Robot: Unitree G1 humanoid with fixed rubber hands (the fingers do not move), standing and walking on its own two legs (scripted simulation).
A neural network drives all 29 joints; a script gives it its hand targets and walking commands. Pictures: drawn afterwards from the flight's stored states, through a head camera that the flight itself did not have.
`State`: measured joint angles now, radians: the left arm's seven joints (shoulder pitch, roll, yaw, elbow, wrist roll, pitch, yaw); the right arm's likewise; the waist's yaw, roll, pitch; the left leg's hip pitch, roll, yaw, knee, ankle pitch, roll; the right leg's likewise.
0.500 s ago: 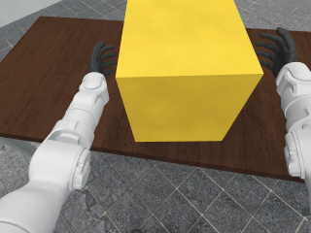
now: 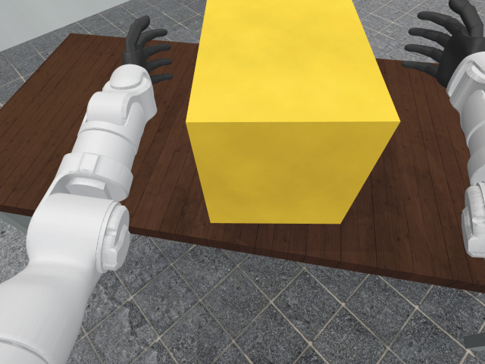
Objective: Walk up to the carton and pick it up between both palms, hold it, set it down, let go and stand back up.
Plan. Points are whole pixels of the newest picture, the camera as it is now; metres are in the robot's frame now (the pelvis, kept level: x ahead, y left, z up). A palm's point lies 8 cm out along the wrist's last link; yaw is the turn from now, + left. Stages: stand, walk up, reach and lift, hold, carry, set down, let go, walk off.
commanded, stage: set down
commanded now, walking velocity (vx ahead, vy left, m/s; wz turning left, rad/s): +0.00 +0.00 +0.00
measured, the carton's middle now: (276, 115) +0.54 +0.03 +0.08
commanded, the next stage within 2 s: none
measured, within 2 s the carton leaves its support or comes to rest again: neither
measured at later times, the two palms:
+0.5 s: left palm (120, 71) +0.43 +0.23 +0.22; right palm out of the picture +0.48 -0.24 +0.25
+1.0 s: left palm (121, 144) +0.35 +0.22 +0.17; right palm out of the picture +0.41 -0.25 +0.18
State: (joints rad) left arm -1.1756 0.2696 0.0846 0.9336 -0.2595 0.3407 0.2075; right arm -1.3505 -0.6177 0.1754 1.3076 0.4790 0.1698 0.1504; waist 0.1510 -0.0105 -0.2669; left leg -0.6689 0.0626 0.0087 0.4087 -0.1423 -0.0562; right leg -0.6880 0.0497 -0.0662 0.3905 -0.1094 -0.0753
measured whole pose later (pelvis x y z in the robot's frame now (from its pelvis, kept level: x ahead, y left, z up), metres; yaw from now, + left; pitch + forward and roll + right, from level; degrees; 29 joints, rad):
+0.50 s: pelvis +0.01 +0.01 +0.01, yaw +0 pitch +12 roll +0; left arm -1.01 0.27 0.16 0.67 -0.20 0.58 0.18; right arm -1.20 -0.67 0.16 1.12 0.51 0.31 0.17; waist 0.12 0.02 -0.17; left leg -0.41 0.06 0.02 0.36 -0.16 -0.05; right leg -0.44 0.05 -0.04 0.35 -0.13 -0.06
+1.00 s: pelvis +0.00 +0.00 +0.01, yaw -1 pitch +5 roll +0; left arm -0.55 0.15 0.22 0.15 -0.11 0.69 0.18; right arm -0.75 -0.58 0.03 0.73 0.45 0.28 0.16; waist 0.06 0.01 -0.09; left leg -0.28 0.06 0.01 0.35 -0.15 -0.05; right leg -0.32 0.06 -0.03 0.36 -0.13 -0.07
